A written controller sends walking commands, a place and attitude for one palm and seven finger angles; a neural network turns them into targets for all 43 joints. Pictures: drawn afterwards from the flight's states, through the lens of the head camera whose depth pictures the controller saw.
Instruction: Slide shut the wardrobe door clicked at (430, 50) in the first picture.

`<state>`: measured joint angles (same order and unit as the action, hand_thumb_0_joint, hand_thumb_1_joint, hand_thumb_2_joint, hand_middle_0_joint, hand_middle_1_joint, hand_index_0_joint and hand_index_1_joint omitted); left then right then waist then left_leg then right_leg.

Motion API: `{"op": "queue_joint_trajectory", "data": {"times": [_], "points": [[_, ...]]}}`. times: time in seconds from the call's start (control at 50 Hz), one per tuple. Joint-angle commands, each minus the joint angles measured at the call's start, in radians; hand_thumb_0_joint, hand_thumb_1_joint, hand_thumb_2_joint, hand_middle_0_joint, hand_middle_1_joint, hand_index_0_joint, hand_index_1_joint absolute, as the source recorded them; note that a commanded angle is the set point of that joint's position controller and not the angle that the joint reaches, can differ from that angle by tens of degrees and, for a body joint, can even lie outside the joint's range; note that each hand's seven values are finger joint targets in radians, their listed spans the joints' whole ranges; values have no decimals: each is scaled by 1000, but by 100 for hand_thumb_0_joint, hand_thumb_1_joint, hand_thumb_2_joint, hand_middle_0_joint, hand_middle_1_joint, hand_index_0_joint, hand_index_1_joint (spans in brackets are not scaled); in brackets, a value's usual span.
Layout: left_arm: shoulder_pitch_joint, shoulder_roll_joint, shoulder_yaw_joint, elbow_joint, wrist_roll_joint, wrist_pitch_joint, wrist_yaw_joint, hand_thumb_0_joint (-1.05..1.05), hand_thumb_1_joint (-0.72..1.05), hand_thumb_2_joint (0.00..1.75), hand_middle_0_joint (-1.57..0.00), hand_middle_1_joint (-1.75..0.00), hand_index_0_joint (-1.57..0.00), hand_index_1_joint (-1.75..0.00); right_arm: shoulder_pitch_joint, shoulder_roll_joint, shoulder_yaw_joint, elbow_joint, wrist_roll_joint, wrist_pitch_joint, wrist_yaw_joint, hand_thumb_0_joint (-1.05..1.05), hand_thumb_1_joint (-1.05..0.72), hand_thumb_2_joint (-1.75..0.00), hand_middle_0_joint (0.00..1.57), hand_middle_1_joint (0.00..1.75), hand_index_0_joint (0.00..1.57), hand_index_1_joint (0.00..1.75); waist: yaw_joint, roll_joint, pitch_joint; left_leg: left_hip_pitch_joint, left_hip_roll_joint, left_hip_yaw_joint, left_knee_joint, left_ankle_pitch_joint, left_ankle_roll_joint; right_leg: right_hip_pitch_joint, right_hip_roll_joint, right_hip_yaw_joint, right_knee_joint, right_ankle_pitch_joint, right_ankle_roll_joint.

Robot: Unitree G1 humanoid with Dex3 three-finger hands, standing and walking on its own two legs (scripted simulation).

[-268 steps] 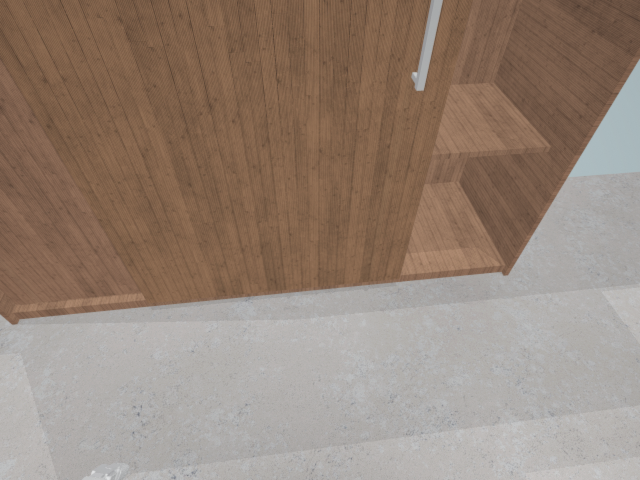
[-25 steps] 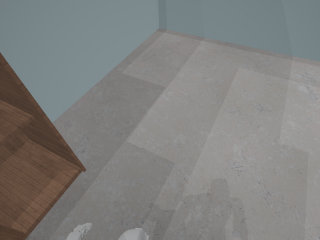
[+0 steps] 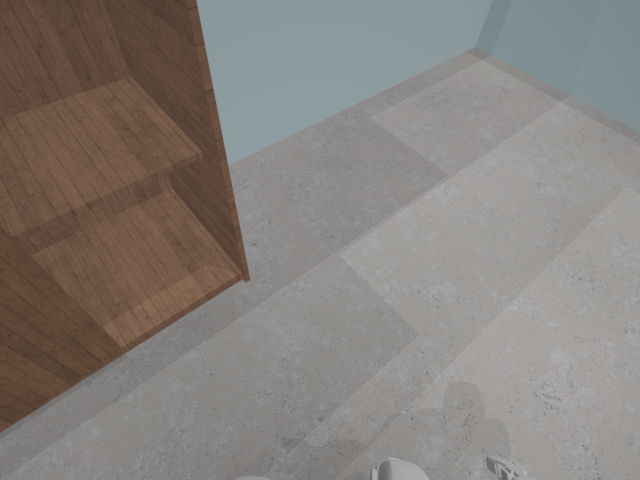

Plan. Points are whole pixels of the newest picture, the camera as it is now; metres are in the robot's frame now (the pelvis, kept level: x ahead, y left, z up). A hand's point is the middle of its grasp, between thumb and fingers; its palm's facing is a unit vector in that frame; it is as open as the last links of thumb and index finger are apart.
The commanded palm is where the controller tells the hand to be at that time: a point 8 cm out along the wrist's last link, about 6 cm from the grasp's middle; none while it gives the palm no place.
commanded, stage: turn to face it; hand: left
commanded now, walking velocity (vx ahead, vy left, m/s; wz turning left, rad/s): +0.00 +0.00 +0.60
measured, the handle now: out of the picture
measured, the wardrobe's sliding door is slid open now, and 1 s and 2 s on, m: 0.44 0.44 0.44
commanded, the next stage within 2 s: take the last steps up to it in 1.16 s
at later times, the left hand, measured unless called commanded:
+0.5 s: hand out of the picture +0.00 +0.20 -0.17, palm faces +0.34 -0.91 -0.23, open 7.4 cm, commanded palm none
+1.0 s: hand out of the picture -0.01 +0.25 -0.15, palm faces +0.55 -0.79 -0.25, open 7.4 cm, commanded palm none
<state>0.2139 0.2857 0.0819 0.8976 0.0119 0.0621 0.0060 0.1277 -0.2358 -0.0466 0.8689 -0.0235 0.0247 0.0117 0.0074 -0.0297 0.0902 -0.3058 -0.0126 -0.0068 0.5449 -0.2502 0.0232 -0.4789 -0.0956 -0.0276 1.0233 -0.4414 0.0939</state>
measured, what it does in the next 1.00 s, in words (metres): steps on the spot, turning left: right foot, then left foot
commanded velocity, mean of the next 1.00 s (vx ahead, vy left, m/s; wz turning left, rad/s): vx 0.00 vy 0.00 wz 0.53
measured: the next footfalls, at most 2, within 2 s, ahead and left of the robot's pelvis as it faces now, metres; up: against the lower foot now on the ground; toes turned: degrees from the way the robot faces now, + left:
right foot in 0.16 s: +0.07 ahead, -0.14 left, +0.00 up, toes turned +4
left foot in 0.54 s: -0.01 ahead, +0.11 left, +0.00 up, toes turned +27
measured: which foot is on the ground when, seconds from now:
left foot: down 0.00-0.16, up 0.18-0.52, down 0.54-1.00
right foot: up 0.00-0.14, down 0.16-0.54, up 0.56-1.00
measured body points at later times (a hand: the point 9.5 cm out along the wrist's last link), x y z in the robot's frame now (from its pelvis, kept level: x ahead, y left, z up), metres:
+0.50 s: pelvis +0.00 -0.01 +0.00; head +0.04 +0.01 +0.45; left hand -0.02 +0.24 -0.15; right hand +0.16 -0.24 -0.14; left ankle -0.05 +0.10 -0.71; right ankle +0.03 -0.15 -0.73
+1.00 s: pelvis +0.00 +0.01 +0.01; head +0.03 +0.03 +0.45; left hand -0.04 +0.29 -0.13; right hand +0.18 -0.17 -0.14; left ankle -0.04 +0.09 -0.73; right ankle +0.08 -0.11 -0.69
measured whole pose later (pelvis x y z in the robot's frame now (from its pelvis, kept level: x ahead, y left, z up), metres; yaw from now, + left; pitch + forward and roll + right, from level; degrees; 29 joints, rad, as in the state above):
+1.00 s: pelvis +0.00 +0.01 +0.01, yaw +34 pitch +0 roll +0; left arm 0.12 0.23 0.05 0.88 0.00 0.05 0.02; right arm 0.24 -0.20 -0.04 0.93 -0.03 0.03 0.00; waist -0.04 0.00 0.06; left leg -0.24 -0.09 -0.10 0.47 -0.23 0.05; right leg -0.41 -0.05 0.01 0.85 -0.43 0.08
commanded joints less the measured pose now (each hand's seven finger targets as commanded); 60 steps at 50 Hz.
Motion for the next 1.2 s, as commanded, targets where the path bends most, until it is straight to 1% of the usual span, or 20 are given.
{"op": "queue_joint_trajectory", "data": {"times": [0.0,0.1,0.12,0.14,0.16,0.22,0.26,0.38,0.48,0.5,0.52,0.54,0.58,0.66,0.9,1.0,1.04,1.06,1.08,1.18], "points": [[-23,46,9,-109,-1,-31,5,0,90,90,-20,-30,-20,-30,25,-217,-71,-55,-1,-5,-12,0,-90,-90,20,30,20,30,-34,176,-140,101,232,-277,-169,304,148,34,30,7,-132,5,-5],[99,58,13,-96,-4,-51,13,0,90,90,-20,-30,-20,-30,-35,-198,-76,-76,5,7,-8,0,-90,-90,20,30,20,30,34,145,-145,-83,155,-300,-48,211,88,333,62,-15,-515,188,-24],[131,124,24,-97,8,-63,20,0,90,90,-20,-30,-20,-30,-25,-149,-71,-85,14,6,-2,0,-90,-90,20,30,20,30,53,-9,-156,-203,67,-231,104,60,26,445,-68,119,-679,171,-58],[127,212,38,-112,22,-69,25,0,90,90,-20,-30,-20,-30,-7,-76,-59,-111,14,5,1,0,-90,-90,20,30,20,30,52,-311,-142,-351,-84,-39,367,-298,-57,465,-350,414,-770,223,-173],[102,205,34,-124,11,-64,28,0,90,90,-20,-30,-20,-30,-17,-131,-71,-110,2,12,-1,0,-90,-90,20,30,20,30,46,-238,-143,-321,-26,-89,544,-332,-49,353,-398,402,-774,218,-239],[-53,110,11,-149,12,-67,31,0,90,90,-20,-30,-20,-30,21,-120,-73,-53,0,27,18,0,-90,-90,20,30,20,30,-33,-134,-66,-282,33,-52,717,-172,-66,235,-259,171,-723,272,-210],[-48,96,3,-146,15,-71,30,0,90,90,-20,-30,-20,-30,36,-95,-64,-38,1,33,25,0,-90,-90,20,30,20,30,-28,-147,-75,-258,34,-6,668,-142,-84,268,-222,53,-698,357,-194],[54,144,17,-93,19,-61,26,0,90,90,-20,-30,-20,-30,-56,-72,-44,-58,8,29,26,0,-90,-90,20,30,20,30,36,-166,-85,-187,40,78,369,-195,-89,358,-265,-20,-665,483,-214],[42,165,32,-79,13,-48,19,0,90,90,-20,-30,-20,-30,47,-89,-40,-43,10,6,18,0,-90,-90,20,30,20,30,-3,-148,-161,31,21,132,5,-50,-58,355,-259,-126,-479,564,-147],[48,148,30,-81,3,-42,14,0,90,90,-20,-30,-20,-30,99,-134,-52,-30,8,-4,18,0,-90,-90,20,30,20,30,-34,-42,-196,187,52,77,-124,100,-37,254,-235,-151,-335,501,-100],[48,80,20,-115,-4,-37,6,0,90,90,-20,-30,-20,-30,156,-249,-79,-33,1,-12,15,0,-90,-90,20,30,20,30,-64,262,-212,359,304,-271,-167,411,71,-36,-96,-183,-101,55,-22],[-20,45,0,-159,4,-35,7,0,90,90,-20,-30,-20,-30,225,-310,-91,-10,7,-6,8,0,-90,-90,20,30,20,30,-99,336,-205,345,438,-388,-169,653,182,-146,-42,-99,47,-252,-8],[-95,50,8,-137,1,-28,16,0,90,90,-20,-30,-20,-30,204,-253,-75,6,5,-13,-21,0,-90,-90,20,30,20,30,-93,284,-175,278,351,-341,-157,621,170,-173,-41,18,170,-126,-16],[-21,60,14,-73,2,-31,2,0,90,90,-20,-30,-20,-30,83,-178,-45,-29,5,-24,-25,0,-90,-90,20,30,20,30,-21,156,-153,217,230,-194,-175,570,122,-101,-30,24,161,65,0],[-122,36,-5,-104,-6,-32,17,0,90,90,-20,-30,-20,-30,153,-171,-56,6,-1,-12,-28,0,-90,-90,20,30,20,30,-56,158,-137,243,228,-351,-167,518,176,-34,31,45,-115,3,-4],[-25,24,-10,-85,-11,-43,23,0,90,90,-20,-30,-20,-30,97,-162,-55,-3,0,-4,-25,0,-90,-90,20,30,20,30,-7,151,-141,84,185,-363,-119,466,142,224,80,18,-396,111,-34],[44,64,-3,-68,-5,-64,29,0,90,90,-20,-30,-20,-30,95,-119,-49,-4,13,-8,-19,0,-90,-90,20,30,20,30,26,49,-161,-48,108,-307,-5,278,62,436,7,75,-660,298,-48],[61,144,12,-63,11,-74,37,0,90,90,-20,-30,-20,-30,117,-55,-41,-13,23,-13,-14,0,-90,-90,20,30,20,30,19,-188,-176,-205,-30,-138,175,-50,-16,530,-229,320,-713,410,-136],[66,182,14,-77,11,-69,31,0,90,90,-20,-30,-20,-30,120,-73,-50,-30,14,-5,-18,0,-90,-90,20,30,20,30,23,-202,-163,-218,-70,-75,370,-339,-40,428,-382,394,-729,462,-251],[-47,62,-4,-88,6,-75,31,0,90,90,-20,-30,-20,-30,121,-71,-51,33,0,31,0,0,-90,-90,20,30,20,30,-30,-109,-38,-212,13,-62,648,-133,-57,240,-193,148,-750,331,-224]]}}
